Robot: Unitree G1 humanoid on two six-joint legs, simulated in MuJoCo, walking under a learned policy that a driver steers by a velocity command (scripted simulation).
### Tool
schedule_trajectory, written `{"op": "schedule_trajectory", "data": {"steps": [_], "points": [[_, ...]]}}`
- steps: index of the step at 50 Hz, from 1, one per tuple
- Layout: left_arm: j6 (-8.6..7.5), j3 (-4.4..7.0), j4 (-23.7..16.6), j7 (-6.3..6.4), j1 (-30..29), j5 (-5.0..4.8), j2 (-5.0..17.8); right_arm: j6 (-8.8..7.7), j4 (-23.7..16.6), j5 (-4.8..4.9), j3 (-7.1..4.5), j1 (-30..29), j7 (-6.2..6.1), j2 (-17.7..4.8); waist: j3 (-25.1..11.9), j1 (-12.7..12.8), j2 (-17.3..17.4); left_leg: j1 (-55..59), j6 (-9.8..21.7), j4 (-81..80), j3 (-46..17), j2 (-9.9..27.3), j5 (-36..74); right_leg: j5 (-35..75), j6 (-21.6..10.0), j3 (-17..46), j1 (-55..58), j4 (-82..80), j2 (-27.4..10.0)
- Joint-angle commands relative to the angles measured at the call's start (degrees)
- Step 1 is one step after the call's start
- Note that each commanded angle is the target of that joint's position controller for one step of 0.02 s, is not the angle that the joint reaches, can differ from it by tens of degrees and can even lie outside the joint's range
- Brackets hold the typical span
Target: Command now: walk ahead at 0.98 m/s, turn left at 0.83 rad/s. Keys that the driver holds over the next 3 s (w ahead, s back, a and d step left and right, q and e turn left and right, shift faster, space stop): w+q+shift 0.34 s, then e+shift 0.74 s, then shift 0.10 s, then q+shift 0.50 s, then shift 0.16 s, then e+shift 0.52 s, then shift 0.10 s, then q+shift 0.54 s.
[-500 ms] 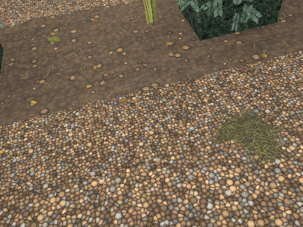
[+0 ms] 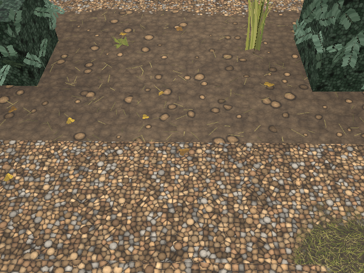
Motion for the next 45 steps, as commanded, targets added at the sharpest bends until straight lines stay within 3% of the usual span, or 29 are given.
{"op": "schedule_trajectory", "data": {"steps": [1, 2, 3, 4, 6, 8, 11, 13, 15, 16, 17, 18, 20, 23, 24, 25, 27, 28, 29, 30, 31, 32, 33, 35, 37, 38, 39, 43, 45], "points": [[0.92, 1.95, -11.24, -0.5, -30.96, -1.15, 7.55, 0.42, 9.93, 2.68, -3.64, 35.57, -2.57, -8.89, 1.3, -24.75, 10.59, 37.63, 10.66, -14.78, -9.1, 5.45, -0.27, 4.41, 0.66, 9.05, -42.82, 57.94, 0.78], [-0.62, 0.91, -17.02, -1.25, -25.9, 0.04, 3.94, -0.49, 11.6, 1.63, -2.59, 33.34, -2.96, -10.78, 1.86, -11.95, 10.3, 48.99, 7.88, 5.3, -19.55, 11.0, 26.55, -7.69, -0.23, 16.42, -64.27, 54.25, -0.79], [-1.73, -0.37, -19.91, -2.58, -21.93, -0.05, 3.13, -1.21, 11.09, 1.33, -1.98, 34.07, -3.23, -10.62, -6.19, -8.2, 0.65, 58.76, 12.04, 4.53, -32.82, 15.19, 13.21, -3.33, -0.21, 24.81, -72.72, 43.81, -4.71], [-3.0, -0.26, -19.82, -3.28, -20.96, 1.29, 5.52, -1.67, 9.26, 1.62, -1.14, 29.19, -3.24, -7.24, -5.55, -4.64, -11.96, 52.67, 9.44, -1.71, -37.3, 15.37, -7.21, 4.88, -2.26, 28.49, -71.78, 32.1, -6.88], [-1.84, 0.36, -21.46, -4.35, -21.56, 2.95, 9.01, -2.84, 2.28, 0.81, -2.26, 7.66, -6.12, -13.08, 3.87, 5.81, -3.7, 22.33, 12.32, -16.77, -53.06, 21.19, -35.34, 4.75, 2.17, 34.5, -64.57, 11.16, -11.39], [-0.02, 1.31, -21.12, -4.39, -25.27, 1.98, 11.74, -4.89, -0.97, 0.16, -0.81, 3.14, -5.41, -10.18, 10.43, 7.08, -10.61, -6.91, 11.59, -18.84, -47.26, 14.58, -36.44, 12.97, 6.52, 31.82, -42.33, -7.62, -12.82], [0.33, 0.49, -19.52, -5.29, -23.35, -1.29, 6.85, -6.13, -0.74, 1.85, -1.69, 7.93, -3.51, -10.94, 3.14, 4.19, -5.88, -16.02, 5.24, -12.27, -34.64, 5.95, -30.56, 25.53, 4.54, 23.75, -17.87, -17.0, -8.13], [-0.25, -0.2, -18.85, -5.33, -21.18, -0.41, 4.7, -5.19, -0.67, 2.65, -2.16, 9.72, -2.84, -11.65, 2.41, 3.47, -2.9, -11.65, 1.74, -6.01, -32.04, 2.75, -15.97, 26.72, 3.58, 21.3, -12.0, -21.17, -3.89], [-0.83, 3.26, -13.33, -4.44, 2.82, 0.22, 11.42, -5.47, -2.71, 2.29, -2.52, 3.15, -2.68, -12.82, -8.95, 18.19, -6.07, -12.51, -3.24, 25.74, -26.48, -3.39, -0.18, 20.21, 2.24, 21.64, 8.72, -22.96, -2.95], [-1.24, 4.73, -12.5, -3.87, 11.22, 1.23, 18.14, -6.22, -5.7, 1.77, -0.88, 1.2, -2.96, -4.09, -15.27, 20.1, -18.87, -18.46, -4.52, 54.46, -23.03, -7.91, -43.84, -4.21, 0.24, 43.82, 11.68, -31.73, -19.97], [-1.28, 4.47, -14.76, -4.11, 0.35, 0.99, 19.14, -6.76, -11.01, 4.09, 0.08, 7.39, -3.1, -1.52, -16.04, 7.33, -34.21, -27.31, -4.63, 62.02, -20.19, -6.53, -48.3, -1.7, -3.88, 77.19, 7.0, -50.22, -30.56], [-1.16, 3.78, -16.03, -4.73, -6.94, 0.89, 13.56, -5.6, -8.63, 2.09, 0.04, 6.44, -3.44, -4.16, -6.16, 5.82, -19.87, -30.46, -4.54, 61.13, -18.76, -1.62, -43.06, -5.24, -7.62, 72.26, -0.79, -50.22, -28.5], [-1.56, 2.62, -14.85, -5.36, -9.7, 1.1, 7.96, -3.63, -7.86, 1.08, -0.31, 3.14, -3.02, -3.67, 2.54, 4.86, -4.2, -24.03, -6.21, 52.19, -19.43, 1.43, -41.86, 21.96, -9.77, 51.16, -15.44, -44.11, -21.72], [-3.52, 2.19, -11.06, -5.2, -7.04, -0.25, 7.6, -1.69, -10.98, 0.84, 0.18, 0.95, -2.69, -1.05, 2.26, 0.93, -11.4, -19.84, -9.23, 34.52, -20.66, 1.18, -42.34, 44.35, -10.15, 40.43, -20.64, -43.06, -18.11], [-5.58, 0.25, -15.48, -5.32, -13.66, 1.28, 1.04, -4.72, -12.31, -5.62, 3.55, 1.63, 0.69, 3.35, -11.01, 2.36, -3.56, -21.3, -13.59, 32.52, -18.42, 4.25, -43.49, 25.21, -12.82, 38.49, -10.52, -41.01, -15.8], [-6.03, 0.49, -14.27, -5.19, -12.05, 0.77, 2.5, -5.86, -13.51, -4.62, 4.02, -1.87, 1.72, 4.56, -7.19, 2.91, -6.48, -20.43, -15.99, 26.53, -16.4, 5.21, -43.04, 27.69, -13.8, 36.76, -16.65, -40.43, -13.25], [-4.54, 2.37, -15.26, -6.93, -16.53, 3.41, 9.21, -6.5, -14.82, -1.49, 5.07, -0.72, 3.03, 2.35, -6.29, -0.26, -6.19, 1.81, -18.11, 21.02, -11.41, 2.91, -33.71, 31.1, -12.01, 29.11, -40.26, -39.21, -7.97], [-3.61, 2.81, -17.55, -7.73, -21.9, 6.7, 11.7, -6.71, -10.5, -1.65, 4.69, 13.19, 4.34, -1.05, -7.54, -5.36, -5.84, 20.36, -17.01, 33.36, -9.91, 1.01, -13.46, 26.1, -10.32, 27.04, -56.18, -36.31, -6.54], [-3.78, 3.51, -22.52, -7.72, -30.59, 4.97, 15.15, -7.05, -9.6, -1.04, 2.11, 23.33, 4.08, -6.74, -8.32, -13.34, -3.78, 32.71, -16.38, 33.68, -7.01, -0.6, -16.44, 35.84, -8.73, 24.83, -65.52, -28.43, -4.17], [-5.32, 3.24, -23.91, -7.58, -35.74, 5.67, 13.46, -7.89, -7.29, -0.1, 1.7, 31.72, 2.89, -10.0, -6.75, -16.16, 1.03, 40.48, -15.69, 24.4, -19.76, 6.76, -7.59, 27.4, -3.99, 26.27, -71.98, -12.28, -3.42], [-5.79, 2.89, -26.1, -7.24, -40.66, 3.14, 13.17, -7.59, -3.31, -3.4, 0.21, 48.81, 0.85, -11.33, -7.64, -26.93, 8.61, 43.84, -11.05, 12.44, -15.94, 6.36, -11.5, 10.96, -2.39, 26.47, -70.38, 10.58, 1.58], [-5.37, -0.2, -23.71, -8.2, -19.33, 2.62, -0.67, -8.58, -10.56, -1.21, 1.86, 33.42, 0.67, -13.41, -19.49, -9.89, 18.67, 43.3, 5.14, 2.19, -41.43, 23.2, -1.35, -5.83, -4.38, 30.63, -69.33, 16.75, 3.88], [-4.97, 0.07, -22.63, -7.65, -20.02, 2.94, 2.83, -8.49, -13.03, -1.6, 2.21, 24.81, 0.14, -11.85, -5.91, -7.67, 4.56, 27.73, 10.9, -0.14, -56.78, 25.06, -15.01, -0.07, -4.19, 34.38, -74.21, 19.56, 1.7], [-3.59, 0.29, -18.56, -5.58, -13.9, 7.32, 4.16, -7.58, -16.18, 1.41, 7.2, 9.9, -2.93, 2.34, -9.92, 0.36, -2.66, 19.23, 0.66, 8.88, -41.03, 21.16, -39.68, 20.97, -3.14, 34.03, -70.9, 6.61, -7.58], [-3.53, -0.17, -16.08, -4.94, -12.15, 8.5, 3.61, -8.32, -19.57, 1.88, 8.25, 3.0, -6.82, 5.48, -6.04, 2.38, 1.86, 0.3, -7.24, 10.09, -25.84, 12.73, -47.78, 44.65, 0.98, 28.53, -55.37, -11.08, -10.53], [-1.14, 3.18, -21.66, -4.84, -18.98, -8.11, 8.35, -7.16, -14.29, 4.93, 3.21, -1.91, -8.56, -5.79, 0.16, 6.17, 4.14, -21.29, -6.71, 8.71, -24.61, 11.99, -45.57, 49.7, 1.67, 27.35, -38.13, -12.23, -2.17], [0.67, 3.08, -21.5, -4.94, -15.2, -9.13, 8.44, -6.33, -15.52, 5.7, 3.15, -3.07, -9.32, -6.41, -2.15, 8.79, 1.7, -27.21, -8.11, 12.29, -17.56, 11.41, -46.93, 54.46, 3.26, 25.56, -27.96, -15.01, -1.57], [5.97, 3.4, -19.67, -5.69, -9.3, -4.14, 5.47, -5.01, -14.97, 7.15, 2.38, -3.25, -8.54, -2.32, -4.42, 10.17, -0.56, -16.96, -12.85, 31.84, -7.5, 11.55, -42.49, 60.71, 4.03, 22.14, -17.85, -33.56, -3.58], [4.91, 5.06, -14.49, -7.03, 6.07, -3.31, 7.54, -4.33, -12.86, 4.46, 1.26, -1.23, -8.08, -1.56, -5.9, 16.92, -12.47, -18.97, -13.95, 69.61, -3.2, 2.41, -61.92, 69.39, -7.45, 29.85, -1.17, -52.82, -9.13]]}}
Next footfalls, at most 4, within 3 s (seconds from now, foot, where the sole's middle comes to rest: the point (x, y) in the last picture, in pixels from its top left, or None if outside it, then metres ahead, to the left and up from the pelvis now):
0.02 left None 0.11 -0.01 -0.82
0.30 right None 0.48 -0.20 -0.82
0.62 left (159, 267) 0.56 0.11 -0.82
0.90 right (198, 220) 0.84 -0.06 -0.99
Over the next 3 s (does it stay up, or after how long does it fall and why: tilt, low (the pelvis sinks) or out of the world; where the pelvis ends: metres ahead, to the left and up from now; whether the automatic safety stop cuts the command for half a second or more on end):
stays up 0.95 0.05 -0.23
